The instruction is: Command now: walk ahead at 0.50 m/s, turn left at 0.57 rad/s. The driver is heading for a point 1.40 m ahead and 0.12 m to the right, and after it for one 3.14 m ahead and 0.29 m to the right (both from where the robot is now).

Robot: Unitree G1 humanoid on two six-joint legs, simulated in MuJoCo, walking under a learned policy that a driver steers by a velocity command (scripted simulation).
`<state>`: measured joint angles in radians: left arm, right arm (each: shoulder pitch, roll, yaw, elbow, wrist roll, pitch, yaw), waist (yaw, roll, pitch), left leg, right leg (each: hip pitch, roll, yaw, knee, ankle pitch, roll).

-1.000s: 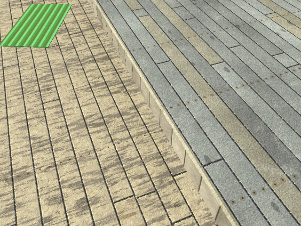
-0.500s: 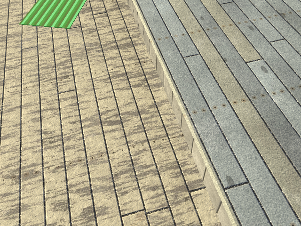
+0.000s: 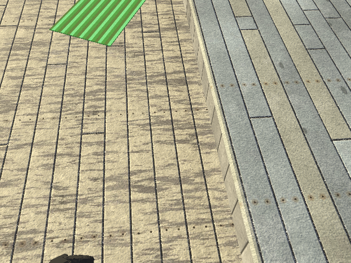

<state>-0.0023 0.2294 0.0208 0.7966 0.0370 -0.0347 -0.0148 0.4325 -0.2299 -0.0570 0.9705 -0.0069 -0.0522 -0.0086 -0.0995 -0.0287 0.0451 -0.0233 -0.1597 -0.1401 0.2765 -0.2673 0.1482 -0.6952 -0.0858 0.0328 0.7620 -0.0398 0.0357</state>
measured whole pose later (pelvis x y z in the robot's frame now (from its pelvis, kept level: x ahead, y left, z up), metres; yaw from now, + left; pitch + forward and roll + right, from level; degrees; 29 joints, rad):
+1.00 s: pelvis +0.51 +0.06 +0.00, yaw -5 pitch +1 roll +1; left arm 0.14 0.24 0.07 0.83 0.04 0.00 -0.06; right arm 0.42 -0.21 -0.05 0.95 -0.02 -0.11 -0.01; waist -0.04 -0.04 0.02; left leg 0.03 -0.03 0.24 0.22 -0.28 0.04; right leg -0.66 -0.08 -0.04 0.81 -0.03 -0.06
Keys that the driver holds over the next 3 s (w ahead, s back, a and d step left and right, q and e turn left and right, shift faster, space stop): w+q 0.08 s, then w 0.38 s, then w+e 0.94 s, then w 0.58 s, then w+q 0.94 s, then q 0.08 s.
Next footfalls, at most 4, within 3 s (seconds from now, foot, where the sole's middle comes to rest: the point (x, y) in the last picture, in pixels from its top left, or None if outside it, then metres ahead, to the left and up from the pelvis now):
0.14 right None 0.27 -0.12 -0.78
0.62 left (122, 262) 0.46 0.14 -0.78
1.14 right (171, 191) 0.74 -0.06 -0.78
1.70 left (151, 127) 1.08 0.01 -0.78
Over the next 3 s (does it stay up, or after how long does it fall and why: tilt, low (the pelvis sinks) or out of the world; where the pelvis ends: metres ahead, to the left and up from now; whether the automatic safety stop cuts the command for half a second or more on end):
stays up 1.58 -0.27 0.04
